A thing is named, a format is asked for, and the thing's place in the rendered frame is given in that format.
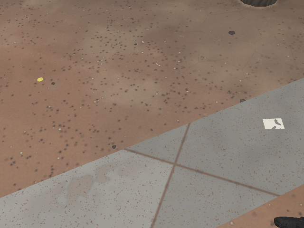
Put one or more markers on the robot right hand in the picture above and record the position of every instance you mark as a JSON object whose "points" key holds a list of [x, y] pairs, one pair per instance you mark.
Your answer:
{"points": [[289, 222]]}

